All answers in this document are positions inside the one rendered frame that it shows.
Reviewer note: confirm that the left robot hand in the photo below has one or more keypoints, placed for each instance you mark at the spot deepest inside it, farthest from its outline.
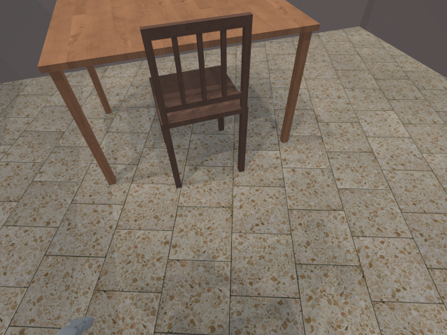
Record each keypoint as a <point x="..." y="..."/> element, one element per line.
<point x="76" y="326"/>

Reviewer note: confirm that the table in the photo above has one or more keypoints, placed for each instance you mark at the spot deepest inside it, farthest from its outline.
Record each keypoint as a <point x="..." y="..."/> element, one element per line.
<point x="85" y="33"/>

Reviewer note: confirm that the chair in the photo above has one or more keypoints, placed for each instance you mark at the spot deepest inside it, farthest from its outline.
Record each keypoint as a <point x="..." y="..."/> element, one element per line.
<point x="193" y="96"/>

